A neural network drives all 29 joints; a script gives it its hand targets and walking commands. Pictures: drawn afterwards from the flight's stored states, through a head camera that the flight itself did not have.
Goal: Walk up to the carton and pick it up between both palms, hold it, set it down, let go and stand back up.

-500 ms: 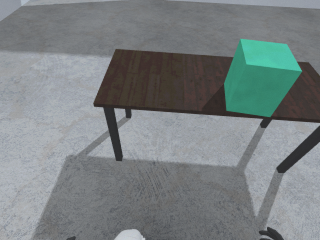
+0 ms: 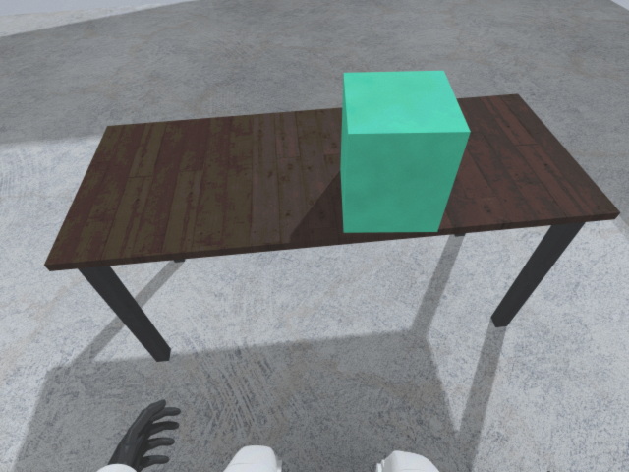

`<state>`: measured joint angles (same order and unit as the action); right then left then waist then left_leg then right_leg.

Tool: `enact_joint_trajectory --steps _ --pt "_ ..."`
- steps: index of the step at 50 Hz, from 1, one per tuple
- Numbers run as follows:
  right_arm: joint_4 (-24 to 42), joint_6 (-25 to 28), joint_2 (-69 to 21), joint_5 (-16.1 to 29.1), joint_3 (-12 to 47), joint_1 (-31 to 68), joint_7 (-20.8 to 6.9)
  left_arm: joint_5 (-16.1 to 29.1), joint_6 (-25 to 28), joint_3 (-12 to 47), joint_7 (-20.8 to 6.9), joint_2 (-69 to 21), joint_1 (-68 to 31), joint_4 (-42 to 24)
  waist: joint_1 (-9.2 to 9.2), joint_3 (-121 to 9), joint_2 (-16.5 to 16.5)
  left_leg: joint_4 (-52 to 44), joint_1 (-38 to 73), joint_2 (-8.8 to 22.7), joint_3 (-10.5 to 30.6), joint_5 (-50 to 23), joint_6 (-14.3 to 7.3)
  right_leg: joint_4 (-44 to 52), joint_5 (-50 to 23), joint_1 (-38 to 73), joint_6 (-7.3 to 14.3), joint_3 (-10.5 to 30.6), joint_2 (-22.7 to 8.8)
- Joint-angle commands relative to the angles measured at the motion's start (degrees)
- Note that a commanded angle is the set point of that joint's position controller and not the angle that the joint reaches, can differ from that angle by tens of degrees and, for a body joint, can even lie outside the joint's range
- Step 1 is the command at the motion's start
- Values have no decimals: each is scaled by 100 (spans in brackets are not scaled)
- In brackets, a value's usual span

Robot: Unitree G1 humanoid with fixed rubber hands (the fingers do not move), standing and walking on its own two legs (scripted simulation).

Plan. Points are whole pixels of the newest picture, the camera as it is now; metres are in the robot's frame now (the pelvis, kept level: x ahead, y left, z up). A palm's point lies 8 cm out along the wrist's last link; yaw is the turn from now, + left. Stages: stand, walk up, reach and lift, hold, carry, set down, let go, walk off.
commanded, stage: walk up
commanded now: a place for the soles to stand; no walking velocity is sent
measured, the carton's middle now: (391, 154) +0.70 -0.12 -0.03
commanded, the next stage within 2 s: none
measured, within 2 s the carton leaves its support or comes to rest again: neither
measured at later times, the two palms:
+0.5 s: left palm (237, 390) +0.24 +0.14 -0.10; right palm out of the picture +0.15 -0.41 -0.05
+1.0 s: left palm (277, 402) +0.22 +0.08 -0.08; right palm out of the picture +0.32 -0.46 -0.05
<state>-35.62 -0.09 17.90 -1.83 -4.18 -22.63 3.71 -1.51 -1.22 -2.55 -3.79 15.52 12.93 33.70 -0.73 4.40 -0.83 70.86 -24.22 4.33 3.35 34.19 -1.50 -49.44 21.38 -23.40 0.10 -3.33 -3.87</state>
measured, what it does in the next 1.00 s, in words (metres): steps to the right: left foot, then right foot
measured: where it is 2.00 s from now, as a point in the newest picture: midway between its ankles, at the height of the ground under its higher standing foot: outside the picture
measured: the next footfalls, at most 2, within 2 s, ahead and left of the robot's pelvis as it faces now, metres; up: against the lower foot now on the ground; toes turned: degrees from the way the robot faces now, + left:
left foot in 0.22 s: +0.18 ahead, +0.06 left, +0.00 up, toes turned +7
right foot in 0.58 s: +0.23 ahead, -0.34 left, +0.00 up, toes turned +5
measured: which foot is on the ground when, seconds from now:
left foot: up 0.00-0.20, down 0.22-0.58, up 0.60-0.88, down 0.90-1.00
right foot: down 0.00-0.22, up 0.24-0.56, down 0.58-1.00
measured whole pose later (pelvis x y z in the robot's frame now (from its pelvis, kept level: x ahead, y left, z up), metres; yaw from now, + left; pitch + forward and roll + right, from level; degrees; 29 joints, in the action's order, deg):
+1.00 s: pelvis +0.14 -0.21 +0.01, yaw +9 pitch -2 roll +0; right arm -30.1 -0.4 17.4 -1.4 -2.9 -15.5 -0.6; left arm -0.4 -2.1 -1.0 1.0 18.9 14.2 34.1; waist -0.6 5.6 2.8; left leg 43.4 -21.0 -2.0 -0.3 20.1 -2.0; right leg -46.7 27.9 -21.4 -0.6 -4.5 -5.6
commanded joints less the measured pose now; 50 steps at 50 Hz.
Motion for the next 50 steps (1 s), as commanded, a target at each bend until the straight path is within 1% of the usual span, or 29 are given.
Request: enact_joint_trajectory --steps 1,4,6,8,9,10,11,12,13,15,18,22,25,27,28,29,30,31,32,35,38,41,43,44,45,46,47,48,50 --pt "529 190 444 73 -182 -176 31 -116 29 -266 234 1031 124 -353 -245 123 1173 316 -1308 -130 90 -387 121 2693 -954 775 1710 2254 -1632" --pt "675 240 185 132 -104 13 -25 -152 44 -114 223 873 53 -314 -208 155 965 -1246 -759 -99 -124 -590 91 2478 -2408 592 1635 1619 -1541" --pt "634 325 45 163 -63 -198 -45 -222 -21 -62 225 918 -182 -336 -60 -194 919 -2612 170 -161 -455 -1337 -1 1981 -3088 546 1374 910 -1215" --pt "469 409 143 74 -144 -774 -13 -249 -120 21 172 927 -347 -340 250 -644 496 -3802 1704 -381 -732 -2894 -108 1101 -2243 -63 983 433 -868" --pt "429 398 358 -12 -233 -1045 40 -266 -147 60 142 792 -151 -287 362 -914 62 -3909 2454 -319 -341 -2918 -193 489 -1427 -472 748 289 -670" --pt "456 369 689 -152 -327 -1203 117 -270 -167 146 95 566 61 -338 517 -1115 -754 -4233 3249 576 1212 -1907 -519 -487 -46 -1417 396 -75 -307" --pt "624 302 1068 -262 -368 -1201 212 -287 -249 121 97 546 299 -461 430 -1066 -1208 -5090 2947 2095 3771 -594 -1171 -1647 1314 -1913 9 -42 158" --pt "565 181 1137 -249 -446 -1026 281 -304 -453 -33 115 1057 222 -498 444 -805 -592 -5539 2206 2462 4222 1219 -1713 -2347 1692 -1930 -59 368 2" --pt "606 171 1016 -230 -421 -693 321 -345 -542 -67 103 1191 39 -512 368 -334 -442 -5714 1707 2329 4145 1763 -1650 -2665 1290 -2133 -141 526 -86" --pt "628 262 749 -238 -274 -272 315 -371 -533 -93 90 1088 -237 -508 275 225 -112 -5521 1064 1789 3015 684 -1327 -2662 525 -2147 -257 761 -270" --pt "591 382 729 -238 -245 171 218 -300 -466 -59 4 781 36 -420 80 44 -611 -5219 653 1319 1758 -690 -1199 -2420 146 -1539 -339 767 -367" --pt "508 452 920 -273 -335 205 159 -155 -411 -37 -90 552 -188 -517 116 -129 -1020 -4806 614 1123 1004 -1208 -1083 -1267 232 -1142 -263 675 -491" --pt "667 347 1123 -202 -363 463 40 28 -278 -89 -66 552 -137 -466 63 -306 -1240 -4345 -160 861 390 -1225 -854 -35 78 103 -125 276 -264" --pt "793 208 1106 -118 -268 684 -70 93 -134 -236 -11 751 607 -162 -367 -653 -697 -3444 -913 579 55 -1040 -580 925 -851 1621 -54 -238 150" --pt "775 130 789 -98 -152 366 -112 83 -63 -322 42 982 947 24 -457 -819 185 -2574 -1138 219 -109 -794 -386 1226 -856 2186 -43 -225 293" --pt "853 106 321 -14 10 82 -145 20 3 -384 109 1363 949 9 -480 -963 1382 -1445 -1366 -290 -483 -120 -58 1826 -183 2106 224 848 -427" --pt "1065 61 181 149 38 -53 -134 -32 24 -371 186 1816 449 -296 -322 -814 2135 -697 -1635 -678 -295 764 236 2955 1015 1180 962 3176 -1762" --pt "1070 -35 573 110 -99 65 -53 70 -14 -453 259 1970 -50 -367 -309 -535 1807 -43 -1189 -371 234 639 234 3596 2101 264 1593 3839 -2222" --pt "1001 -56 761 85 -154 166 -37 113 4 -377 308 1756 -373 -403 -200 -114 1658 64 -1318 -276 325 192 267 3551 1999 164 1582 3570 -2042" --pt "756 -19 714 60 -156 -76 -93 9 30 -231 392 1327 -429 -354 -26 76 1563 -368 -1066 -197 215 -239 299 2739 12 289 1325 2256 -1714" --pt "808 -46 591 2 -132 25 -208 -30 85 -180 420 1193 -270 -327 -49 -104 1401 -1121 -681 -202 53 -213 305 2620 -327 475 1297 2015 -1766" --pt "887 -45 516 11 -111 239 -310 -81 94 -180 492 1261 -40 -337 -92 -259 1156 -2176 -310 -269 -169 -673 192 2259 -1449 797 1244 1704 -1789" --pt "867 17 470 9 -121 70 -387 -50 81 -128 499 1268 -145 -408 152 -514 907 -3374 639 -388 -272 -1567 -1 1794 -2031 514 980 1231 -1656" --pt "866 67 540 16 -138 6 -419 -8 76 -91 477 1273 -210 -456 268 -564 640 -4042 1191 -380 -108 -2303 -146 1520 -1959 149 718 939 -1485" --pt "895 110 777 -55 -189 63 -437 50 90 -20 450 1056 -30 -514 265 -827 -91 -4333 1692 50 806 -2672 -393 844 -1554 -235 374 437 -1101" --pt "931 103 1065 -42 -244 342 -433 148 98 66 441 747 197 -599 118 -906 -936 -4562 1688 797 2161 -2840 -845 193 -327 -534 -1 -247 -272" --pt "904 43 1051 84 -224 481 -419 187 12 55 513 817 65 -522 234 -827 -898 -4598 939 1048 2181 -2564 -1325 44 1186 -36 -29 -70 49" --pt "912 23 876 100 -142 605 -426 169 -32 35 531 846 -33 -530 236 -633 -854 -4633 706 953 2017 -2496 -1335 -38 1350 18 -16 102 37" --pt "947 -33 774 82 -45 849 -405 197 33 11 531 844 59 -495 137 -478 -802 -4382 822 641 1354 -3498 -1058 572 814 39 14 82 80"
